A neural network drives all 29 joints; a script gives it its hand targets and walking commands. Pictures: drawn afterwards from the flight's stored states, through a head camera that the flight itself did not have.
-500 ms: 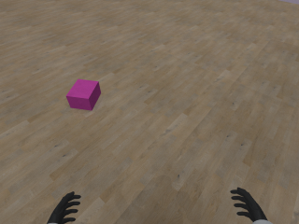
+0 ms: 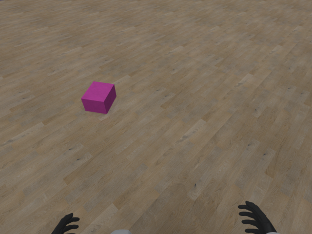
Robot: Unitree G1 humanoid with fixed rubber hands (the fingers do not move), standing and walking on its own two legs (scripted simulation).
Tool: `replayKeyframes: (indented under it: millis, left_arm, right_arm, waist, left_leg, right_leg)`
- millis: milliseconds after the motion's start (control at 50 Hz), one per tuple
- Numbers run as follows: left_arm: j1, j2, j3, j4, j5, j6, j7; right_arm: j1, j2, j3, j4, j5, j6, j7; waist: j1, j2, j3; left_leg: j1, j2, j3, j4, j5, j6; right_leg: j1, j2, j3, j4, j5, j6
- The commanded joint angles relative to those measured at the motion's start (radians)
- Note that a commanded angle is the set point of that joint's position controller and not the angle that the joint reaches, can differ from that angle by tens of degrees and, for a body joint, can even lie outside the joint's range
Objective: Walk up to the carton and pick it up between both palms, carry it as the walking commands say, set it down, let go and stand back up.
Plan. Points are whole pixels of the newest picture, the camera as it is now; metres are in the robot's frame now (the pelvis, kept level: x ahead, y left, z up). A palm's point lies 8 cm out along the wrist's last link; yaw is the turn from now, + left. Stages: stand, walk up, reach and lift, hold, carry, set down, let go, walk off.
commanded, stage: walk up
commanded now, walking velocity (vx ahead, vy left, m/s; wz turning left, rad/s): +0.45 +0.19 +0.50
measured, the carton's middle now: (100, 97) +1.37 +0.54 -0.68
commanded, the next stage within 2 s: none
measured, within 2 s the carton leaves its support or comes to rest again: neither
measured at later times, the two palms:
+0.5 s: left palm (33, 173) +0.31 +0.40 -0.09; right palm out of the picture +0.13 -0.11 -0.07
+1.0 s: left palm (49, 141) +0.46 +0.42 -0.12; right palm (181, 135) +0.50 -0.10 -0.12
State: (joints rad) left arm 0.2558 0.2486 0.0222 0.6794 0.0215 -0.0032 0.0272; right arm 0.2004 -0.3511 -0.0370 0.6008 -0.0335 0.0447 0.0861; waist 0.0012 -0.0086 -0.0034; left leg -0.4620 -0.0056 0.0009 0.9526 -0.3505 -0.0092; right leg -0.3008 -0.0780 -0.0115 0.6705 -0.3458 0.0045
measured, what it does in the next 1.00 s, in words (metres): walks ahead, turning left: left foot, then right foot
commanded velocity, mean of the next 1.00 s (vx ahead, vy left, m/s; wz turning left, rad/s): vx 0.51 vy -0.03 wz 0.32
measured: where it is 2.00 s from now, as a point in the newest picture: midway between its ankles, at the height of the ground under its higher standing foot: (119, 155)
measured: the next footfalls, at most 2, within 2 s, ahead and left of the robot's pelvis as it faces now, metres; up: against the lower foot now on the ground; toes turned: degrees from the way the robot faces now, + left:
left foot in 0.24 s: +0.12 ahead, +0.20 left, +0.00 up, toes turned +4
right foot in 0.86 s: +0.52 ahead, +0.06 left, +0.00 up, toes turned +14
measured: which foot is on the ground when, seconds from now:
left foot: up 0.00-0.22, down 0.24-0.86, up 0.88-1.00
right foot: down 0.00-0.22, up 0.24-0.84, down 0.86-1.00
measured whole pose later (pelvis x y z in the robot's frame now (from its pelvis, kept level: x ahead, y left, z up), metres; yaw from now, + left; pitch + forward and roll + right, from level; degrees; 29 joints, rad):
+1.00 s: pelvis +0.41 +0.15 -0.01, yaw +18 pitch +1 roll -2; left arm 0.19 0.25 0.04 0.75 0.03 -0.02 -0.01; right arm 0.38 -0.24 -0.03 0.79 -0.01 -0.05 -0.01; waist -0.08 0.01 0.05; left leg -0.37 -0.03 -0.10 1.22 -0.49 0.03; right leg -0.42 0.00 -0.09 0.71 -0.32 -0.02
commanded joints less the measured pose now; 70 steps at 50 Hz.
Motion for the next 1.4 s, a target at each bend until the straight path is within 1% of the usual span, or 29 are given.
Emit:
replayKeyframes:
  millis: [0, 100, 140, 160, 180, 200, 220, 260, 320, 400, 560, 680, 740, 780, 800, 820, 840, 860, 880, 900, 940, 1060, 1120, 1140, 1160, 1180, 1220, 1280, 1380]
  left_arm:
    - [-0.019, 0.29, 0.092, -0.019, 0.017, -0.01, 0.007]
    - [-0.136, 0.297, 0.101, -0.054, 0.02, -0.004, -0.04]
    - [-0.147, 0.286, 0.102, -0.048, 0.029, 0.003, -0.046]
    - [-0.126, 0.242, 0.088, -0.043, 0.033, 0.007, -0.044]
    - [-0.147, 0.184, 0.072, -0.077, 0.032, 0.008, -0.045]
    - [-0.229, 0.163, 0.065, -0.144, 0.03, 0.013, -0.053]
    - [-0.262, 0.168, 0.064, -0.169, 0.027, 0.011, -0.057]
    - [-0.213, 0.152, 0.055, -0.109, 0.032, 0.003, -0.063]
    - [-0.137, 0.111, 0.047, -0.061, 0.032, 0.002, -0.072]
    - [-0.251, 0.086, 0.053, -0.056, 0.029, 0.005, -0.069]
    - [-0.398, 0.051, 0.056, -0.079, 0.019, 0.026, -0.081]
    - [-0.535, 0.034, 0.047, -0.113, -0.011, 0.017, -0.086]
    - [-0.454, 0.045, 0.043, -0.086, -0.016, 0.003, -0.076]
    - [-0.229, 0.077, 0.051, -0.008, 0.0, -0.005, -0.061]
    - [-0.048, 0.115, 0.07, 0.054, 0.001, -0.011, -0.051]
    - [0.104, 0.188, 0.094, 0.102, 0.006, -0.021, -0.039]
    - [0.204, 0.274, 0.11, 0.129, 0.017, -0.02, -0.03]
    - [0.249, 0.265, 0.084, 0.13, 0.022, -0.019, -0.027]
    - [0.188, 0.233, 0.074, 0.1, 0.023, -0.036, -0.026]
    - [0.118, 0.189, 0.071, 0.084, 0.011, -0.048, -0.023]
    - [0.029, 0.132, 0.071, 0.079, 0.003, -0.063, -0.022]
    - [-0.113, 0.17, 0.066, 0.048, 0.018, -0.048, -0.055]
    - [-0.039, 0.169, 0.055, 0.046, 0.015, -0.034, -0.062]
    - [-0.043, 0.131, 0.046, 0.024, 0.008, -0.039, -0.064]
    - [-0.05, 0.087, 0.043, -0.023, -0.003, -0.044, -0.062]
    - [-0.046, 0.122, 0.056, -0.013, -0.001, -0.033, -0.058]
    - [-0.041, 0.106, 0.045, 0.001, 0.003, -0.04, -0.06]
    - [-0.05, 0.075, 0.03, 0.024, 0.006, -0.038, -0.059]
    - [-0.185, 0.048, 0.017, 0.014, 0.003, -0.027, -0.073]
  right_arm:
    - [-0.035, -0.044, -0.031, -0.06, -0.002, 0.001, 0.03]
    - [0.1, -0.013, -0.015, -0.005, 0.03, -0.001, 0.005]
    - [0.207, -0.022, -0.021, 0.052, 0.014, -0.017, -0.017]
    - [0.316, -0.059, -0.035, 0.111, 0.004, -0.03, -0.032]
    - [0.439, -0.15, -0.067, 0.129, -0.001, -0.044, -0.052]
    - [0.508, -0.254, -0.081, 0.116, 0.0, -0.058, -0.063]
    - [0.441, -0.264, -0.078, 0.098, 0.009, -0.061, -0.066]
    - [0.356, -0.193, -0.059, 0.075, 0.016, -0.076, -0.074]
    - [0.355, -0.107, -0.024, 0.109, 0.024, -0.103, -0.086]
    - [0.481, -0.054, -0.008, 0.182, 0.025, -0.117, -0.103]
    - [0.595, -0.02, -0.01, 0.273, 0.022, -0.106, -0.127]
    - [0.578, -0.006, -0.023, 0.301, 0.007, -0.089, -0.135]
    - [0.46, -0.042, -0.036, 0.262, 0.018, -0.087, -0.134]
    - [0.439, -0.078, -0.033, 0.264, 0.023, -0.094, -0.134]
    - [0.382, -0.081, -0.028, 0.254, 0.033, -0.101, -0.13]
    - [0.355, -0.023, -0.014, 0.234, 0.043, -0.108, -0.123]
    - [0.356, 0.045, -0.003, 0.203, 0.039, -0.116, -0.118]
    - [0.24, 0.003, -0.015, 0.152, 0.035, -0.12, -0.114]
    - [0.176, -0.015, -0.024, 0.143, 0.031, -0.12, -0.104]
    - [0.174, 0.01, -0.022, 0.153, 0.027, -0.117, -0.095]
    - [0.188, 0.044, -0.02, 0.164, 0.007, -0.097, -0.076]
    - [0.111, 0.053, 0.016, 0.159, 0.018, -0.072, -0.023]
    - [0.235, -0.018, -0.008, 0.231, 0.011, -0.086, -0.034]
    - [0.342, -0.103, -0.032, 0.257, 0.003, -0.097, -0.047]
    - [0.415, -0.205, -0.051, 0.245, 0.004, -0.1, -0.061]
    - [0.359, -0.2, -0.046, 0.236, 0.011, -0.092, -0.062]
    - [0.289, -0.141, -0.038, 0.236, 0.015, -0.104, -0.071]
    - [0.26, -0.063, -0.011, 0.231, 0.014, -0.125, -0.078]
    - [0.329, -0.039, -0.018, 0.251, 0.009, -0.126, -0.091]
  waist:
    - [0.012, -0.186, 0.053]
    - [-0.075, -0.352, 0.057]
    - [-0.11, -0.217, 0.01]
    - [-0.132, -0.005, -0.053]
    - [-0.189, 0.285, -0.032]
    - [-0.205, 0.454, 0.072]
    - [-0.155, 0.352, 0.154]
    - [-0.101, 0.111, 0.21]
    - [-0.082, 0.203, 0.066]
    - [-0.126, 0.192, -0.049]
    - [-0.155, 0.186, 0.028]
    - [-0.188, 0.14, 0.142]
    - [-0.115, 0.201, 0.081]
    - [-0.027, 0.192, -0.092]
    - [0.057, 0.123, -0.171]
    - [0.116, -0.095, -0.229]
    - [0.105, -0.314, -0.3]
    - [0.1, -0.155, -0.266]
    - [0.072, -0.005, -0.145]
    - [0.039, 0.029, -0.094]
    - [0.012, 0.022, -0.054]
    - [-0.062, -0.257, 0.142]
    - [-0.112, -0.087, 0.06]
    - [-0.159, 0.174, 0.022]
    - [-0.159, 0.387, -0.006]
    - [-0.115, 0.218, 0.032]
    - [-0.087, 0.145, 0.08]
    - [-0.085, 0.137, 0.015]
    - [-0.109, 0.168, -0.013]
  left_leg:
    - [-0.255, 0.061, 0.002, 0.16, -0.006, -0.032]
    - [0.106, 0.036, 0.126, -0.111, -0.04, -0.042]
    - [0.213, 0.016, 0.182, -0.241, -0.011, -0.052]
    - [0.312, -0.023, 0.162, -0.304, -0.057, -0.026]
    - [0.38, 0.11, -0.168, -0.509, -0.243, 0.035]
    - [0.352, 0.331, -0.769, -0.777, -0.476, 0.077]
    - [0.252, 0.38, -0.924, -0.921, -0.633, 0.084]
    - [0.259, 0.325, -0.833, -0.893, -0.413, 0.018]
    - [0.38, 0.193, -0.537, -0.722, 0.319, -0.015]
    - [0.611, 0.194, -0.477, -0.611, 0.791, 0.014]
    - [0.683, 0.229, -0.408, -0.616, 0.947, -0.019]
    - [0.663, 0.21, -0.353, -0.66, 0.999, 0.021]
    - [0.522, 0.143, -0.172, -0.539, 1.412, 0.016]
    - [0.479, 0.153, -0.17, -0.276, 1.586, 0.025]
    - [0.316, 0.154, -0.168, -0.064, 1.455, 0.009]
    - [-0.035, 0.079, -0.148, 0.238, 0.658, -0.021]
    - [-0.289, -0.037, -0.07, 0.483, -0.161, -0.013]
    - [-0.28, -0.001, -0.108, 0.58, -0.236, 0.03]
    - [-0.304, 0.024, -0.143, 0.548, -0.143, 0.031]
    - [-0.257, 0.047, -0.147, 0.449, -0.062, 0.029]
    - [-0.178, 0.082, -0.112, 0.318, -0.043, 0.019]
    - [0.183, 0.066, 0.034, -0.201, 0.035, -0.011]
    - [0.451, 0.008, 0.106, -0.339, 0.089, -0.014]
    - [0.532, 0.178, -0.164, -0.542, -0.114, 0.042]
    - [0.492, 0.428, -0.677, -0.788, -0.274, 0.133]
    - [0.434, 0.404, -0.717, -0.824, -0.413, 0.155]
    - [0.439, 0.342, -0.613, -0.784, -0.215, 0.134]
    - [0.488, 0.287, -0.404, -0.671, 0.339, 0.142]
    - [0.553, 0.277, -0.276, -0.663, 0.495, 0.165]
  right_leg:
    - [0.132, -0.288, 0.193, -0.516, -0.302, -0.086]
    - [-0.085, -0.205, 0.004, -0.477, -0.4, -0.047]
    - [-0.061, -0.17, -0.086, -0.246, -0.418, -0.044]
    - [-0.054, -0.09, -0.139, 0.026, -0.356, -0.024]
    - [-0.245, 0.004, -0.142, 0.394, -0.387, -0.004]
    - [-0.51, 0.104, -0.035, 0.627, -0.375, 0.03]
    - [-0.554, 0.067, 0.072, 0.649, -0.25, 0.013]
    - [-0.538, 0.03, 0.117, 0.671, -0.049, 0.021]
    - [-0.412, 0.045, 0.066, 0.592, -0.002, 0.039]
    - [-0.489, 0.062, 0.048, 0.506, 0.039, 0.037]
    - [-0.643, 0.056, 0.008, 0.477, 0.141, 0.031]
    - [-0.587, 0.075, -0.089, 0.159, 0.156, 0.026]
    - [-0.219, 0.162, -0.219, -0.094, 0.144, 0.005]
    - [0.083, 0.175, -0.22, -0.128, 0.165, -0.015]
    - [0.317, 0.089, -0.136, -0.161, 0.231, -0.066]
    - [0.59, -0.163, 0.146, -0.176, 0.408, -0.161]
    - [0.728, -0.388, 0.524, -0.199, 0.486, -0.255]
    - [0.634, -0.397, 0.601, -0.265, 0.331, -0.295]
    - [0.522, -0.379, 0.576, -0.326, 0.233, -0.275]
    - [0.403, -0.34, 0.463, -0.338, 0.257, -0.238]
    - [0.255, -0.294, 0.326, -0.377, 0.205, -0.218]
    - [-0.226, -0.178, 0.119, -0.49, -0.087, -0.127]
    - [-0.268, -0.106, 0.067, -0.245, -0.134, -0.093]
    - [-0.35, -0.015, -0.022, 0.109, -0.117, -0.056]
    - [-0.43, 0.087, -0.056, 0.457, -0.244, -0.002]
    - [-0.403, 0.044, 0.074, 0.539, -0.196, -0.013]
    - [-0.424, 0.015, 0.094, 0.568, -0.079, -0.023]
    - [-0.397, 0.0, 0.058, 0.482, -0.04, 0.001]
    - [-0.406, -0.002, 0.01, 0.272, -0.023, 0.038]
